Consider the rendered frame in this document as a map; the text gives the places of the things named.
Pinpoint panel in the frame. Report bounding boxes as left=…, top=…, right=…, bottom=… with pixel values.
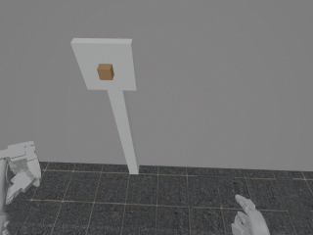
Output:
left=70, top=38, right=140, bottom=174

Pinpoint left robot forearm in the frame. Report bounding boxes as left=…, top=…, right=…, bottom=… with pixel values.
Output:
left=0, top=212, right=11, bottom=235

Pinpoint right robot hand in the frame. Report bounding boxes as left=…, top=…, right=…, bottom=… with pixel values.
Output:
left=231, top=194, right=270, bottom=235

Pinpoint left robot hand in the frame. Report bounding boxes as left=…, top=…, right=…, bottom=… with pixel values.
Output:
left=0, top=141, right=42, bottom=212

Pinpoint button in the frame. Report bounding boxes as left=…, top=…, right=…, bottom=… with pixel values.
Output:
left=97, top=64, right=114, bottom=80

